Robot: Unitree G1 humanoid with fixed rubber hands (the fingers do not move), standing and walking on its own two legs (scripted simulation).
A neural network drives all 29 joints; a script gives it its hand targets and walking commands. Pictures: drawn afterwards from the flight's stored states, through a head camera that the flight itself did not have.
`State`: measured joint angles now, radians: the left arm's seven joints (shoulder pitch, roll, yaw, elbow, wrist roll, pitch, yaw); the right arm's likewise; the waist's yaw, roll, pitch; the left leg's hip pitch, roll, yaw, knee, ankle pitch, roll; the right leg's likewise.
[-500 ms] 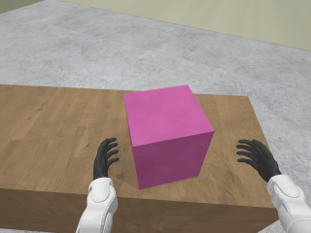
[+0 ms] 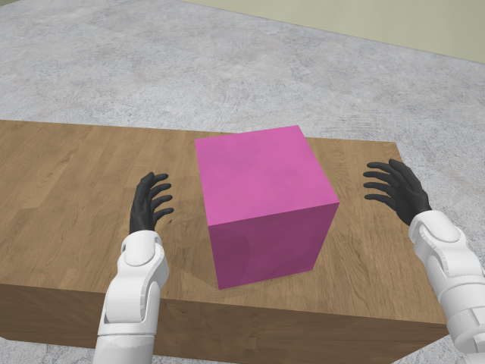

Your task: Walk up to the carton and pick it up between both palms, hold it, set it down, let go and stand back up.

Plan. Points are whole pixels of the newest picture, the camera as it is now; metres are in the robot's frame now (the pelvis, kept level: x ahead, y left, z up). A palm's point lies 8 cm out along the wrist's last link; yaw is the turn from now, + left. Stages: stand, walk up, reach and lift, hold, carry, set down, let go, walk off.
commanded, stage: reach and lift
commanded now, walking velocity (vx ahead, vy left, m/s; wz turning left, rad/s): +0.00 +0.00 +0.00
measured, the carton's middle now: (257, 209) +0.42 +0.03 -0.02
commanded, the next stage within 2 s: none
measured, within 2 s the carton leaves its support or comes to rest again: neither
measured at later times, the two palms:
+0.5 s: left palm (132, 184) +0.32 +0.21 +0.15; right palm (395, 147) +0.44 -0.18 +0.15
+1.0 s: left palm (131, 154) +0.36 +0.22 +0.17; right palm (377, 109) +0.49 -0.15 +0.19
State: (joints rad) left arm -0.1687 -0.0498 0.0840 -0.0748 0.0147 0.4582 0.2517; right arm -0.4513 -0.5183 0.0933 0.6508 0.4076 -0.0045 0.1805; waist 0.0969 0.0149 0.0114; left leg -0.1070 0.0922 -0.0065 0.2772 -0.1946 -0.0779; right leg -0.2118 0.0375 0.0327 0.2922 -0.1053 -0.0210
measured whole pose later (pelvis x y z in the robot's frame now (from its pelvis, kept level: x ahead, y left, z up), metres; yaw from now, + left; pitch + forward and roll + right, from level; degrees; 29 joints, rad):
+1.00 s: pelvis +0.00 +0.00 +0.00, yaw +2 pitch +7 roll -1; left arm -0.71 0.03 0.16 0.22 -0.07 0.67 0.24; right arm -1.07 -0.56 0.13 1.00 0.41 0.25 0.17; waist 0.18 0.05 -0.06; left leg -0.25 0.08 -0.05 0.31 -0.19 -0.08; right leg -0.31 0.03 0.00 0.28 -0.09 -0.02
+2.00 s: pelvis +0.00 -0.01 -0.01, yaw +3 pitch +18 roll -1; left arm -0.63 -0.09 0.16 0.80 0.02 -0.11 0.24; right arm -1.02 -0.36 0.13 1.38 0.30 -0.26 0.08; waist 0.22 0.05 -0.18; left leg -0.52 0.11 -0.02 0.40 -0.20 -0.09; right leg -0.55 0.04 -0.02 0.32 -0.09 -0.03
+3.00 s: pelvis +0.01 -0.01 +0.00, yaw +4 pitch +13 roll +0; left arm -0.59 -0.25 0.47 0.63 0.38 -0.08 0.15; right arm -0.93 -0.16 -0.39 1.28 -0.24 -0.28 0.07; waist 0.14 -0.01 -0.09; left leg -0.35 0.10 0.03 0.26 -0.13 -0.08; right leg -0.41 0.03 -0.03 0.26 -0.08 -0.04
